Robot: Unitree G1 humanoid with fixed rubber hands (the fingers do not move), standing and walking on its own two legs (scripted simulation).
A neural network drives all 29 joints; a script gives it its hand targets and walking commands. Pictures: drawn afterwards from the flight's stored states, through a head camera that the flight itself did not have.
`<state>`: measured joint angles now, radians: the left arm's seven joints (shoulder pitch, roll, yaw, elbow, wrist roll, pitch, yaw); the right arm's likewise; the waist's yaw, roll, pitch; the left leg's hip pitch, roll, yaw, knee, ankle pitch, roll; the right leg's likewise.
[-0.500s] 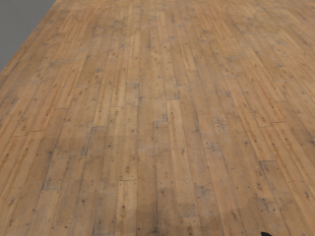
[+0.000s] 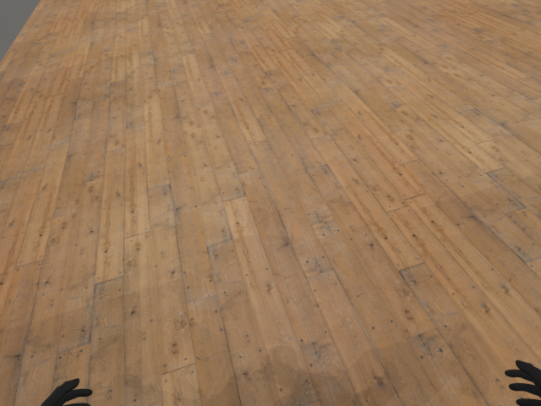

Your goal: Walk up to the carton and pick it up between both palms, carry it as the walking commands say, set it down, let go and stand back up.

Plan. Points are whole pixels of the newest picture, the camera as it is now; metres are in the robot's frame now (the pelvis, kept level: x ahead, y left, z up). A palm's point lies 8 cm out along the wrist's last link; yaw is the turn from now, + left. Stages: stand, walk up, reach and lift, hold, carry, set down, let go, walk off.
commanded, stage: walk up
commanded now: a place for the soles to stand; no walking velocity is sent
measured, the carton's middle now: out of the picture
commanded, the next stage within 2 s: none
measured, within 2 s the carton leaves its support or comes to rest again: neither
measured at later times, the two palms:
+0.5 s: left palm (254, 195) +0.56 +0.11 -0.06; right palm out of the picture +0.05 -0.40 -0.04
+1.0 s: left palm (346, 131) +0.84 -0.12 -0.08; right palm out of the picture +0.26 -0.50 -0.08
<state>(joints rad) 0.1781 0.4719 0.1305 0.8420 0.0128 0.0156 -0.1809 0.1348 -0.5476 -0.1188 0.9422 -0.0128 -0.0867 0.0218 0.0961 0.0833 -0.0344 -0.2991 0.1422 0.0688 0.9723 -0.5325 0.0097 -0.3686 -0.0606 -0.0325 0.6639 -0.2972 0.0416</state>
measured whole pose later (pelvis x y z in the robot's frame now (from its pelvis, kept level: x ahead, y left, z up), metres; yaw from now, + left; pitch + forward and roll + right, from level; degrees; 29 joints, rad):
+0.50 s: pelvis +0.22 -0.07 +0.01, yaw -26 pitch +2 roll +2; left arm -0.06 0.51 0.12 0.85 0.02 0.02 -0.20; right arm 0.37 -0.49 -0.11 0.96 -0.03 -0.13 0.00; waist -0.08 -0.13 -0.01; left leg 0.11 0.06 0.38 0.28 -0.39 -0.07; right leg -0.53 -0.10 -0.07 0.55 -0.11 0.00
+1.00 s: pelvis +0.49 -0.24 +0.00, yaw -45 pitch +1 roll +3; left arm 0.05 0.50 0.09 0.91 0.01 -0.03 -0.15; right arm 0.32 -0.45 -0.09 0.90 -0.03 -0.15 0.02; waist -0.05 -0.09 0.01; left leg -0.12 0.13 0.25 0.59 -0.44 -0.09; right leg -0.58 -0.09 0.00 0.82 -0.41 -0.01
